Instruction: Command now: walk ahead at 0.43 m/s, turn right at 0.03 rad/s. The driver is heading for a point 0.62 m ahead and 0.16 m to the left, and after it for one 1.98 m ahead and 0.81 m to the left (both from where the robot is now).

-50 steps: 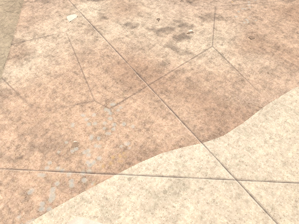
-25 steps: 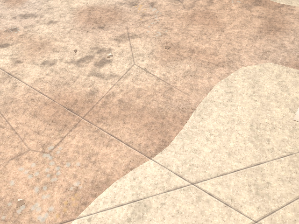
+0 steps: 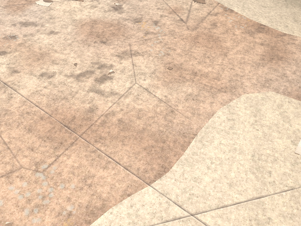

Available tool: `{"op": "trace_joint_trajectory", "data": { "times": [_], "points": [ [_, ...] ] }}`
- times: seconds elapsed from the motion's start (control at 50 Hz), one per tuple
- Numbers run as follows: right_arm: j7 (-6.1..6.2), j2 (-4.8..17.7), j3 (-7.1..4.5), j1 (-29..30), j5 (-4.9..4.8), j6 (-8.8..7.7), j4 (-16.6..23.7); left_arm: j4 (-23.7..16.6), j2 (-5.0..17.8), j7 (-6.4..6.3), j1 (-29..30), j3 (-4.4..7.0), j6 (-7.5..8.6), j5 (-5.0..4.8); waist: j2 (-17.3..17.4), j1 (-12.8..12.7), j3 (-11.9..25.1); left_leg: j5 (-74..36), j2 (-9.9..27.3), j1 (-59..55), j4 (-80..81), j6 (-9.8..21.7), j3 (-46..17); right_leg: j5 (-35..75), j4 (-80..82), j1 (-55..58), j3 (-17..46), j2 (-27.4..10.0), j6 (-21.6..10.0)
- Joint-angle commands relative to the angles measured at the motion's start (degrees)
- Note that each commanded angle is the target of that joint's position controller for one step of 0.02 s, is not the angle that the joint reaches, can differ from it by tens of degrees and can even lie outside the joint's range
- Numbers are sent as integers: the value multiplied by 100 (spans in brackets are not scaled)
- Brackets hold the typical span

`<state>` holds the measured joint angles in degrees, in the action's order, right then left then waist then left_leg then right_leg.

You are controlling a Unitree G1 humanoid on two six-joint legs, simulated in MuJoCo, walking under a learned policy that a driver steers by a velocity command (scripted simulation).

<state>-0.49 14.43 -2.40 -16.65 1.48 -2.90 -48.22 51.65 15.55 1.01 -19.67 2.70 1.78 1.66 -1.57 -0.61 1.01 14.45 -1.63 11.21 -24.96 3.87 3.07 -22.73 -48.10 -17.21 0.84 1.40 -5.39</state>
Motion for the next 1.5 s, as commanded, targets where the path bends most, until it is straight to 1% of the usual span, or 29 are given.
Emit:
{"op": "trace_joint_trajectory", "data": {
  "times": [0.02, 0.12, 0.26, 0.32, 0.36, 0.38, 0.4, 0.42, 0.44, 0.46, 0.5, 0.62, 0.72, 0.82, 0.88, 0.92, 0.94, 0.96, 0.98, 1.0, 1.02, 1.04, 1.08, 1.1, 1.16, 1.26, 1.4, 1.46, 1.5],
  "points": [
    [-3, 712, -156, -338, -40, -103, 124, -468, 520, 131, 481, 109, 162, 25, 629, 87, -735, 1600, 1667, -1096, 2008, 622, -2365, 607, -958, -2374, 145, -499, 24],
    [-4, 527, -91, -908, -111, -238, -272, -567, 279, 175, 1051, 20, 59, 90, 593, 176, -581, -1498, 1257, -1272, 1853, 672, -1147, 1423, -898, -2596, -267, -604, 382],
    [50, 604, -74, -1221, -74, -246, -623, -1005, 102, 175, 2326, -124, 58, 5, 699, 371, -791, -2793, 1220, -1161, 1785, 646, -639, 2050, 1144, -1812, -611, -358, 345],
    [93, 672, -82, -1111, -73, -233, -722, -974, 233, 99, 2117, -71, 88, 9, 660, 152, -689, -4089, 1415, -1452, 1288, 549, -629, 1790, 1522, -1141, -592, -173, 59],
    [107, 787, -106, -930, -54, -193, -739, -601, 452, -8, 916, 48, 165, 13, 612, -398, -24, -5280, 1282, -1460, -150, 392, -572, 1514, 1881, 258, -607, 139, -152],
    [97, 755, -90, -883, -83, -181, -706, -313, 666, -82, -44, 142, 236, 90, 441, -787, 527, -4403, 1034, -721, -1388, 305, -455, 1564, 2071, 1670, -322, -155, -296],
    [50, 262, 33, -1182, -195, -180, -481, -256, 1244, -173, -795, 285, 269, 257, -482, -801, 1419, -1855, 510, 756, -3331, 164, -191, 455, 2244, 3273, 1631, -1831, -613],
    [73, 155, 11, -1663, -276, -141, -548, -261, 1365, -119, -674, 323, 198, 143, -1241, -505, 1951, 1525, -277, 1930, -4791, 119, -401, 7, 3162, 3636, 3926, -2812, -1079],
    [101, 626, -120, -1240, -139, -91, -557, -352, 992, -92, -56, 260, 160, -2, -438, -338, 1063, 1068, 157, 2268, -5059, 194, -746, -353, 3324, 2795, 3339, -2543, -941],
    [57, 544, -118, -826, -119, -104, -487, -425, 552, -81, 449, 144, 200, -31, -135, -212, 282, 577, 389, 2260, -4821, 208, -716, -155, 3534, 1897, 2445, -2288, -800],
    [-9, 328, -116, -684, -25, -20, -495, -316, 234, -106, 649, 60, 312, -34, -221, 56, -258, 218, 679, 1869, -4279, 169, -693, 825, 3864, 922, 1255, -1797, -427],
    [-182, 112, -130, -53, 19, 258, -273, -57, 257, -141, 207, 85, 526, -82, -173, 200, -480, -648, 820, 2482, -3877, -14, -497, 1952, 4199, 882, -150, -1542, -284],
    [-263, 4, -58, 968, 8, 220, 86, 124, 228, -177, -144, 56, 509, -79, -126, 31, -695, -1592, 700, 2706, -2417, -94, -123, 2849, 4117, 1168, -919, -1352, -145],
    [-321, -13, 12, 1764, 50, 199, 426, 363, 358, -275, -668, 73, 414, -55, -149, -197, -762, -1361, 482, 2594, -1347, 145, 432, 4116, 3745, 2107, -1330, -1578, -93],
    [-280, 116, -49, 1490, 68, 214, 406, 388, 555, -346, -596, 117, 312, -29, -366, 36, -473, -513, 29, 1917, -1153, 473, 719, 6389, 2823, 2528, -1586, -1671, -43],
    [-210, 288, -157, 506, 105, 147, 122, 334, 717, -361, -461, 176, 199, -23, -406, 435, 29, -168, -361, 898, -844, 737, 728, 7134, 1146, 2421, -1621, -1663, -50],
    [-137, 464, -263, -279, 175, 64, -116, 268, 747, -330, -348, 189, 173, -85, -183, 832, 452, -740, -374, -230, -166, 919, 487, 6084, -272, 1816, -1680, -1545, 115],
    [-54, 1027, -419, -648, 203, 24, -189, 64, 397, -296, -418, 119, 206, -104, 530, 795, 956, -1977, 942, -1688, -326, 1240, -1013, 2240, -2028, 283, -1608, -1123, 329],
    [-35, 1624, -571, -406, 77, 105, 11, -349, 193, -238, -559, 97, 207, -238, 1465, 486, 1609, -4168, 2442, -3059, -33, 2457, -3944, -1360, -4020, -1804, -907, 153, 657],
    [15, 1442, -542, -490, -103, 179, 29, -405, 477, -245, 89, 131, 225, -126, 156, 642, 1376, -4778, 2242, -2685, 125, 2233, -3147, -691, -3875, -2124, 20, -289, 627],
    [57, 1186, -474, -99, -142, 185, 41, -515, 352, -240, 304, 91, 273, -196, 208, 480, 709, -4947, 2075, -1959, 241, 2028, -2507, -206, -3492, -2153, 32, -462, 607],
    [68, 874, -397, 208, -149, 187, 63, -428, 353, -256, 256, 101, 274, -153, -109, 223, 176, -4861, 1715, -1223, 435, 1688, -2057, -1, -2956, -1947, 33, -613, 631],
    [99, 617, -304, 496, -200, 170, 138, -434, 346, -243, 123, 122, 63, 55, -3, -65, 32, -4751, 1244, -417, 622, 1376, -1556, 150, -2342, -1383, 64, -678, 746],
    [81, 652, -297, 456, -178, 131, 138, -460, 298, -232, 74, 124, -43, 71, 25, -132, 116, -4965, 1138, -309, 601, 1324, -1477, 161, -2140, -1260, 46, -628, 803],
    [62, 923, -361, 269, -104, 87, 136, -586, 201, -218, 173, 94, -178, 29, 217, -142, 322, -5342, 912, -216, 488, 1188, -1336, 483, -1609, -1295, -35, -547, 901],
    [109, 972, -373, -57, -98, 223, 208, -924, 371, -251, 948, 94, -272, -12, 553, 133, 342, -4435, 817, -429, 399, 921, -1712, 895, -874, -1628, 66, -503, 927],
    [140, 1094, -435, -219, -8, 388, 359, -1217, 501, -317, 1475, 52, -251, -118, 711, 333, 107, -3979, 1007, -785, 48, 1013, -2574, 366, 59, -1483, 286, -210, 765],
    [131, 1151, -460, 1, -20, 445, 467, -1249, 552, -345, 1287, 37, -184, -177, 810, 234, 68, -3901, 931, -706, -169, 860, -2960, 170, 886, -833, 358, -42, 628],
    [132, 1136, -453, 415, -122, 468, 584, -1162, 561, -376, 803, 40, -109, -142, 779, -120, 11, -3028, 568, -218, -451, 448, -3014, 874, 2355, 244, 329, -5, 534]
  ]
}}
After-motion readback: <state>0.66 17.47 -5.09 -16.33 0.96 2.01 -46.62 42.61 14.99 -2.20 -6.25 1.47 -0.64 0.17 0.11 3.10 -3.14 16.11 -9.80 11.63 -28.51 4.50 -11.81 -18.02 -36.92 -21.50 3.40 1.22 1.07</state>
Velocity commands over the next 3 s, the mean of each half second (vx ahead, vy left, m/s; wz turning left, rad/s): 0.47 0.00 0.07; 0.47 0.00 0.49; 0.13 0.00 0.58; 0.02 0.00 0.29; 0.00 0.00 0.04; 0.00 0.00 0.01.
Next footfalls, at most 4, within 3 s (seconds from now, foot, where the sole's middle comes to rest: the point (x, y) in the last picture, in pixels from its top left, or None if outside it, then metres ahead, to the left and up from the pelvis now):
0.38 right None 0.36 -0.10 -0.78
0.94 left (129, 209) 0.61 0.10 -0.78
1.52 right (153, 177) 0.78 0.00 -0.78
1.94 left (128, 213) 0.59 0.11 -0.78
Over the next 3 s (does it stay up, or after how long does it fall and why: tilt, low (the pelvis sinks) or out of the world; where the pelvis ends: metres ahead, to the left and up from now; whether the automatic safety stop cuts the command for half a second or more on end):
stays up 0.66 0.04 0.00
